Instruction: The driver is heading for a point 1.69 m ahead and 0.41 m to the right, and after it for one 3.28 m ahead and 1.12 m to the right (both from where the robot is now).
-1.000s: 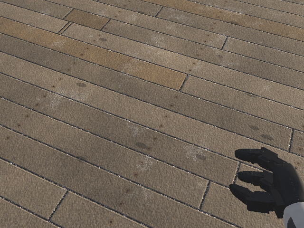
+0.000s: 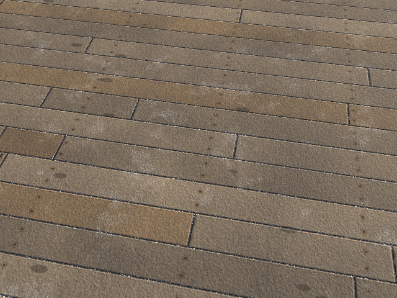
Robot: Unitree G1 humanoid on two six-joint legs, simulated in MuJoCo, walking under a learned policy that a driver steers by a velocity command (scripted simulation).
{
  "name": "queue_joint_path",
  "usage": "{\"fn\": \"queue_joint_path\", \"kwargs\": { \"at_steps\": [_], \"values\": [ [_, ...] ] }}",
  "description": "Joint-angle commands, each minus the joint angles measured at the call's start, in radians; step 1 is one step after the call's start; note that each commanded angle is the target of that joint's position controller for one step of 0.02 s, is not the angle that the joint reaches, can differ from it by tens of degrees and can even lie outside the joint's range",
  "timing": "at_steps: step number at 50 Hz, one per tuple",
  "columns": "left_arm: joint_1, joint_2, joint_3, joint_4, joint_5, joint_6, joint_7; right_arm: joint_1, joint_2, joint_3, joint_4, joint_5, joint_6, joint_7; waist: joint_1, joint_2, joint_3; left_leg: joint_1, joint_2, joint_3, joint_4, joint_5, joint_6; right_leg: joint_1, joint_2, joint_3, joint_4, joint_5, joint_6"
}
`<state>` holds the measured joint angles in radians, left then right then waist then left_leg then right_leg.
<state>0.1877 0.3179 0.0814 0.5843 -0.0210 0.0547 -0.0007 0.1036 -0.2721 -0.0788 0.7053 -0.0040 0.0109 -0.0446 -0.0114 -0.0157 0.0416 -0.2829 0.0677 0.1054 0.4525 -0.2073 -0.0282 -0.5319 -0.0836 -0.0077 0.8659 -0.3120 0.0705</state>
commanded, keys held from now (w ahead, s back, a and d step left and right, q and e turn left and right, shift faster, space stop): e+shift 0.46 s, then shift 0.46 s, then q+shift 0.08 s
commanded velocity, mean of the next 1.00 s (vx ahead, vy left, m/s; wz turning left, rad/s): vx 0.01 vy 0.00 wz -0.64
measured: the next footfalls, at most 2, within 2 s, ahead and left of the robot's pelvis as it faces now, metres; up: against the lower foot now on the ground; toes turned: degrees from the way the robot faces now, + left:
right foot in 0.06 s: +0.07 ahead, -0.14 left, +0.00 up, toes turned -7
left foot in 0.52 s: +0.18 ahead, +0.04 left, +0.00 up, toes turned -38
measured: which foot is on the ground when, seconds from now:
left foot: down 0.00-0.06, up 0.08-0.50, down 0.52-1.00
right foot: up 0.00-0.04, down 0.06-0.52, up 0.54-0.88, down 0.90-1.00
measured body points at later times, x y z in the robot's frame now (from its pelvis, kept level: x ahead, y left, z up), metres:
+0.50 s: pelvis +0.04 -0.03 +0.00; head +0.08 -0.05 +0.44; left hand +0.34 +0.15 -0.07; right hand +0.09 -0.36 -0.09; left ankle +0.15 +0.07 -0.73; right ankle +0.03 -0.13 -0.74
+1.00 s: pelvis +0.04 -0.05 +0.00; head +0.04 -0.06 +0.45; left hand +0.31 +0.07 -0.10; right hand -0.02 -0.32 -0.12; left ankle +0.15 +0.06 -0.74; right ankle -0.04 -0.12 -0.74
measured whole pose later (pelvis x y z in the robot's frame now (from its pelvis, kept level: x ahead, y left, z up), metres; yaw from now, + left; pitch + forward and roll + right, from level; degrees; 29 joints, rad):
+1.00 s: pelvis +0.04 -0.05 +0.00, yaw -35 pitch +0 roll +0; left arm 0.21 0.22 0.03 0.66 0.03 0.02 0.01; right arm 0.22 -0.25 -0.04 0.76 -0.01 0.00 -0.01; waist -0.04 0.03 0.02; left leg -0.29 0.03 -0.06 0.53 -0.24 -0.05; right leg -0.21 0.03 0.03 0.52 -0.31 -0.02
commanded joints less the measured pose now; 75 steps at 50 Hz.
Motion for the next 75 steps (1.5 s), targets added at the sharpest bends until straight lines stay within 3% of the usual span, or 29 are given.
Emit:
{"fn": "queue_joint_path", "kwargs": {
  "at_steps": [1, 3, 4, 5, 8, 16, 25, 26, 27, 28, 29, 31, 38, 43, 44, 46, 47, 48, 51, 55, 60, 65, 66, 67, 68, 69, 71, 72, 75],
  "values": [
    [0.061, 0.072, 0.028, -0.064, -0.001, 0.002, -0.02, -0.058, -0.167, -0.051, -0.065, 0.023, -0.026, 0.008, 0.04, 0.183, -0.156, 0.095, 0.241, -0.094, -0.037, 0.287, 0.172, 0.171, 0.031, -0.059, -0.195, 0.071, -0.053],
    [0.144, 0.108, 0.056, -0.036, 0.006, 0.005, -0.008, 0.014, -0.11, -0.044, -0.035, 0.023, -0.032, 0.019, 0.063, 0.063, -0.154, -0.034, 0.168, 0.002, 0.179, 0.079, 0.059, 0.38, 0.07, -0.015, -0.37, 0.218, -0.122],
    [0.183, 0.26, 0.095, -0.058, 0.014, -0.004, 0.011, 0.041, -0.062, -0.031, -0.063, -0.019, -0.027, 0.026, 0.041, -0.284, -0.12, -0.352, 0.035, 0.097, 0.542, -0.34, -0.048, 0.551, -0.187, 0.372, -0.44, 0.634, -0.235],
    [0.151, 0.3, 0.09, -0.098, 0.052, -0.028, 0.006, -0.059, -0.066, -0.025, -0.124, -0.03, -0.032, 0.017, 0.072, -0.36, -0.188, -0.516, -0.075, -0.106, 0.754, -0.473, -0.063, 0.532, -0.297, 0.615, -0.479, 0.677, -0.418],
    [0.034, 0.185, 0.062, -0.1, 0.015, -0.046, 0.017, -0.072, -0.121, -0.041, -0.095, -0.007, -0.033, -0.007, 0.033, -0.105, -0.163, -0.513, -0.037, -0.21, 0.766, -0.227, -0.014, 0.462, -0.152, 0.428, -0.489, 0.422, -0.295],
    [-0.019, 0.171, 0.057, -0.113, 0.004, -0.021, 0.055, -0.072, -0.081, -0.023, -0.075, 0.003, -0.037, 0.011, 0.012, -0.116, -0.188, -0.348, -0.136, -0.242, 0.425, -0.084, -0.048, 0.379, -0.054, 0.47, -0.457, 0.352, -0.261],
    [-0.085, 0.157, 0.054, -0.126, -0.008, -0.001, 0.041, 0.004, -0.121, -0.039, -0.044, 0.013, -0.063, 0.04, -0.012, -0.168, -0.177, 0.001, -0.134, -0.235, -0.02, 0.038, -0.004, 0.289, 0.036, 0.587, -0.368, 0.31, -0.212],
    [-0.047, 0.119, 0.041, -0.118, -0.005, 0.0, 0.038, 0.017, -0.148, -0.047, -0.041, 0.004, -0.06, 0.039, 0.002, -0.099, -0.198, 0.126, -0.04, -0.284, -0.073, 0.129, 0.032, 0.224, 0.085, 0.539, -0.291, 0.132, -0.176],
    [0.053, 0.052, 0.02, -0.095, 0.014, -0.001, 0.032, -0.021, -0.192, -0.05, -0.07, -0.011, -0.047, 0.034, 0.062, 0.14, -0.217, 0.23, 0.168, -0.485, -0.099, 0.278, 0.125, 0.113, 0.213, 0.374, -0.065, -0.247, -0.122],
    [0.021, 0.126, 0.04, -0.126, 0.006, -0.015, 0.032, 0.003, -0.209, -0.055, -0.064, -0.042, -0.043, 0.035, 0.053, 0.325, -0.15, 0.154, 0.3, -0.716, -0.158, 0.31, 0.289, -0.045, 0.269, 0.26, 0.145, -0.374, -0.065],
    [0.029, 0.203, 0.061, -0.098, 0.015, -0.023, 0.033, -0.033, -0.163, -0.043, -0.085, -0.03, -0.044, 0.032, 0.053, 0.226, -0.121, 0.115, 0.305, -0.684, -0.149, 0.231, 0.319, -0.067, 0.192, 0.246, 0.293, -0.299, -0.03],
    [0.017, 0.175, 0.056, -0.052, 0.012, -0.012, 0.037, -0.067, -0.104, -0.02, -0.099, -0.006, -0.031, 0.018, 0.043, 0.116, -0.092, 0.077, 0.175, -0.497, -0.129, 0.12, 0.242, -0.047, 0.174, 0.211, 0.379, -0.182, 0.002],
    [-0.03, 0.036, -0.007, -0.057, 0.014, -0.024, 0.029, 0.006, -0.124, -0.011, -0.064, -0.003, -0.005, 0.009, -0.008, 0.202, -0.125, 0.148, 0.106, -0.33, -0.11, 0.225, 0.24, 0.085, 0.112, 0.077, 0.026, -0.169, 0.025],
    [0.046, 0.034, -0.006, 0.004, 0.013, -0.031, 0.017, 0.057, -0.137, -0.007, -0.035, 0.025, 0.006, 0.014, 0.012, 0.201, -0.12, 0.091, 0.115, -0.325, -0.042, 0.281, 0.217, 0.343, 0.124, 0.004, -0.476, 0.079, -0.028],
    [0.049, 0.051, -0.006, 0.002, 0.023, -0.032, 0.018, 0.102, -0.122, -0.001, -0.018, 0.028, -0.003, 0.016, 0.007, 0.166, -0.126, 0.033, 0.099, -0.311, -0.024, 0.239, 0.162, 0.432, 0.096, 0.053, -0.531, 0.163, -0.061],
    [0.015, 0.125, 0.002, 0.002, 0.056, -0.031, 0.017, 0.107, -0.029, 0.028, -0.04, -0.013, -0.031, 0.026, -0.051, -0.199, -0.132, -0.06, -0.038, -0.141, 0.064, -0.119, 0.02, 0.381, -0.127, 0.278, -0.491, 0.303, -0.188],
    [-0.036, 0.015, -0.026, -0.015, 0.061, -0.042, 0.01, 0.079, -0.055, 0.029, -0.029, -0.023, -0.034, 0.028, -0.03, -0.145, -0.113, 0.026, -0.01, -0.158, 0.038, -0.08, -0.014, 0.313, -0.104, 0.244, -0.516, 0.168, -0.203],
    [-0.031, 0.001, -0.029, -0.007, 0.066, -0.05, 0.008, 0.049, -0.071, 0.024, -0.026, -0.014, -0.032, 0.033, -0.013, -0.126, -0.088, 0.016, -0.026, -0.157, 0.04, -0.002, -0.02, 0.324, -0.048, 0.195, -0.51, 0.061, -0.165],
    [0.042, 0.132, 0.016, 0.012, 0.046, -0.055, 0.028, 0.02, -0.142, -0.001, -0.051, 0.022, -0.014, 0.028, 0.029, -0.165, -0.001, -0.147, -0.058, -0.142, 0.171, -0.008, -0.005, 0.354, -0.092, 0.206, -0.515, 0.157, -0.178],
    [0.037, 0.087, 0.012, -0.015, 0.047, -0.051, 0.054, 0.058, -0.125, -0.022, -0.066, 0.035, 0.014, 0.034, 0.042, -0.136, -0.024, -0.352, -0.019, -0.161, 0.682, -0.399, -0.033, 0.421, -0.299, 0.275, -0.518, 0.57, -0.34],
    [-0.081, 0.087, 0.028, -0.027, 0.03, -0.048, 0.046, 0.06, -0.072, -0.005, -0.097, 0.033, 0.045, 0.054, 0.022, -0.09, -0.052, -0.282, 0.025, -0.091, 0.506, -0.206, -0.064, 0.429, -0.206, 0.039, -0.491, 0.532, -0.276],
    [-0.067, 0.129, 0.049, 0.001, -0.009, -0.049, 0.029, 0.119, -0.113, -0.026, -0.136, 0.035, 0.05, 0.082, -0.003, -0.115, -0.118, -0.068, -0.044, 0.012, 0.181, -0.069, 0.014, 0.429, -0.23, -0.058, -0.339, 0.537, -0.208],
    [-0.038, 0.104, 0.045, 0.019, -0.012, -0.056, 0.023, 0.181, -0.143, -0.045, -0.12, 0.03, 0.05, 0.068, -0.028, -0.062, -0.137, 0.059, -0.081, -0.002, 0.08, 0.036, 0.051, 0.365, -0.186, -0.116, -0.212, 0.484, -0.152],
    [-0.013, 0.075, 0.038, 0.012, 0.012, -0.065, 0.018, 0.256, -0.258, -0.084, -0.122, 0.028, 0.045, 0.047, -0.052, 0.137, -0.153, 0.268, 0.022, -0.233, 0.001, 0.433, 0.136, 0.137, -0.086, -0.174, 0.057, 0.22, -0.059],
    [-0.087, 0.005, 0.008, -0.071, 0.058, -0.071, 0.02, 0.254, -0.384, -0.099, -0.16, -0.004, 0.024, 0.042, -0.029, 0.393, -0.202, 0.376, 0.29, -0.729, -0.048, 0.688, 0.381, -0.184, 0.11, -0.082, 0.345, -0.412, 0.02],
    [-0.145, 0.062, 0.019, -0.063, 0.045, -0.072, 0.025, 0.259, -0.319, -0.081, -0.165, -0.024, -0.004, 0.057, -0.091, 0.214, -0.282, 0.364, 0.325, -0.741, -0.097, 0.522, 0.434, -0.206, 0.1, 0.101, 0.458, -0.413, 0.01],
    [-0.155, 0.088, 0.027, -0.046, 0.028, -0.073, 0.035, 0.156, -0.255, -0.061, -0.162, 0.011, -0.02, 0.046, -0.03, 0.087, -0.148, 0.253, 0.21, -0.575, -0.11, 0.296, 0.32, -0.224, 0.063, 0.12, 0.397, -0.223, -0.025],
    [-0.152, 0.101, 0.034, -0.039, 0.038, -0.071, 0.044, 0.099, -0.228, -0.05, -0.173, 0.031, -0.011, 0.035, -0.005, 0.081, -0.12, 0.206, 0.17, -0.531, -0.108, 0.269, 0.275, -0.209, 0.051, 0.124, 0.331, -0.144, -0.025],
    [-0.107, 0.073, 0.03, -0.011, 0.037, -0.071, 0.033, 0.057, -0.214, -0.041, -0.194, 0.019, 0.007, 0.01, 0.028, 0.104, -0.15, 0.133, 0.095, -0.47, -0.101, 0.338, 0.25, -0.103, 0.1, 0.11, 0.28, -0.023, 0.0]
  ]
}}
